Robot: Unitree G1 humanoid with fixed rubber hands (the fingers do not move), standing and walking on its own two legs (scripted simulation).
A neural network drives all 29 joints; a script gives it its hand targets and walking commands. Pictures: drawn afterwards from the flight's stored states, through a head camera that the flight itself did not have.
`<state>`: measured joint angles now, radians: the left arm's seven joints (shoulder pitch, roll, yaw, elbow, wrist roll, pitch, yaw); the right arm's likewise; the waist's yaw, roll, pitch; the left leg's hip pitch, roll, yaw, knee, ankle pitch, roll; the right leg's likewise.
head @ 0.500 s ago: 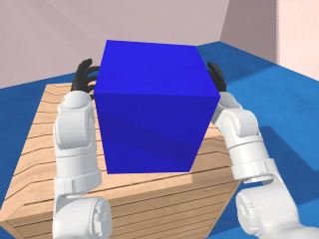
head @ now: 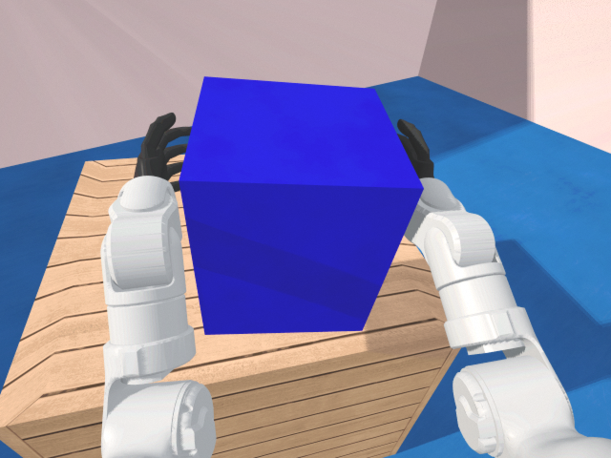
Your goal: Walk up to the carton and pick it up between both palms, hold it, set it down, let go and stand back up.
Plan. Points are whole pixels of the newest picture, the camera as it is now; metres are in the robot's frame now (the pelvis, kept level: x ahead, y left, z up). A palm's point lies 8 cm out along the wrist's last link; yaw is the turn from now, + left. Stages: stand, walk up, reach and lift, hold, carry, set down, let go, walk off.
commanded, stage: hold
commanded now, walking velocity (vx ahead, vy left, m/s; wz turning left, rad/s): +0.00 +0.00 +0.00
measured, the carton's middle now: (288, 212) +0.37 +0.01 +0.18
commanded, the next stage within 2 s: none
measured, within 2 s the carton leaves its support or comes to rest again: neither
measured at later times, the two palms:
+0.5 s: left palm (154, 186) +0.35 +0.16 +0.24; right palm (414, 185) +0.36 -0.14 +0.23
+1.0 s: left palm (151, 185) +0.35 +0.16 +0.24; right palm (413, 184) +0.36 -0.14 +0.23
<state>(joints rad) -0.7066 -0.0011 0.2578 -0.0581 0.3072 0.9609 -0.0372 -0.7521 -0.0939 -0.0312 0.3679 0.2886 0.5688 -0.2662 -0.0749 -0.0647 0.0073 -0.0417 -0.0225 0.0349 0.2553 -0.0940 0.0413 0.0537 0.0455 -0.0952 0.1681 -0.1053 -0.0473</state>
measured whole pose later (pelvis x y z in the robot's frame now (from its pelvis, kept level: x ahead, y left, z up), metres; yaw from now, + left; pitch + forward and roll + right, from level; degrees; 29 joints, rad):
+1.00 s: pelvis +0.00 +0.00 +0.00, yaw +0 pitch -7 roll -1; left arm -0.72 0.00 0.26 -0.03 0.31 0.95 -0.04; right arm -0.77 -0.09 -0.04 0.40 0.27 0.56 -0.26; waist -0.07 -0.07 0.00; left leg -0.06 -0.02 0.03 0.27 -0.09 0.04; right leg 0.04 0.05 -0.10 0.18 -0.10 -0.05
